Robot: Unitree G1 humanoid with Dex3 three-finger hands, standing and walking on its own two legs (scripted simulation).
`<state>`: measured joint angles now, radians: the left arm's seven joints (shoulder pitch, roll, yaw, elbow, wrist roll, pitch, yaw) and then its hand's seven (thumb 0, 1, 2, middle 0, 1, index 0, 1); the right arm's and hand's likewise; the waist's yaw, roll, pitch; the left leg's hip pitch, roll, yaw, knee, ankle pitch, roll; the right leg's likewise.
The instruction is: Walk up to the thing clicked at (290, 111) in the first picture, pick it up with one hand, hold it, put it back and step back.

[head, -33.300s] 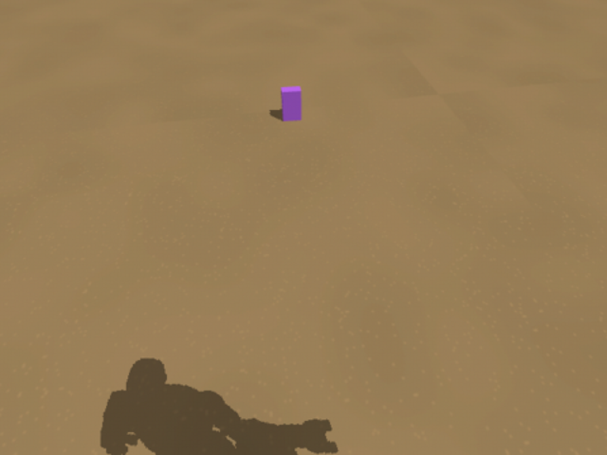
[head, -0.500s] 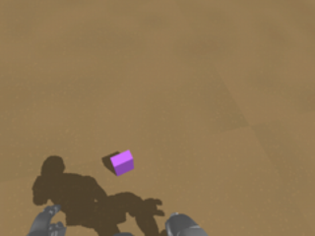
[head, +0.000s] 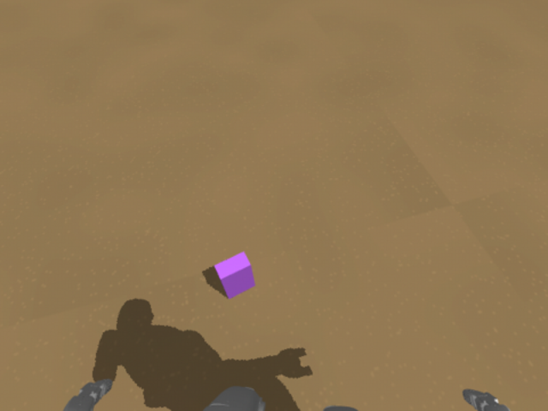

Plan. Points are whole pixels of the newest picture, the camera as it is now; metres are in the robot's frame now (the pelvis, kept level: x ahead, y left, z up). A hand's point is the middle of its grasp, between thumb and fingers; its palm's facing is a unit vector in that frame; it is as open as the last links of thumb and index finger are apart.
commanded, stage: step back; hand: left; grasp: from the side
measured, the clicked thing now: (236, 276) +0.59 +0.20 -0.67
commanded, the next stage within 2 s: none
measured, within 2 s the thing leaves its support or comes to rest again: neither
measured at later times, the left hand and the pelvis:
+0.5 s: hand out of the picture -0.07 +0.29 -0.16, palm faces -0.01 -0.92 -0.39, open 7.4 cm; pelvis -0.14 +0.00 -0.01, yaw -1 degrees
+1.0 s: hand out of the picture -0.17 +0.24 -0.16, palm faces +0.05 -0.92 -0.39, open 7.4 cm; pelvis -0.31 -0.04 -0.02, yaw +3 degrees
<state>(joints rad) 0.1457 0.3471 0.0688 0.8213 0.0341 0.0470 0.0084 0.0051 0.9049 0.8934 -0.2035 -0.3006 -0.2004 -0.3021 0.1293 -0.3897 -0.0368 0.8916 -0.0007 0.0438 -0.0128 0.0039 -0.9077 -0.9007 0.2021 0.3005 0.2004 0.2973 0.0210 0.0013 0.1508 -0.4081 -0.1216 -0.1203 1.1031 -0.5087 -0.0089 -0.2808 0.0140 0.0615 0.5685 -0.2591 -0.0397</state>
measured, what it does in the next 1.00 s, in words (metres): walks backwards: left foot, then right foot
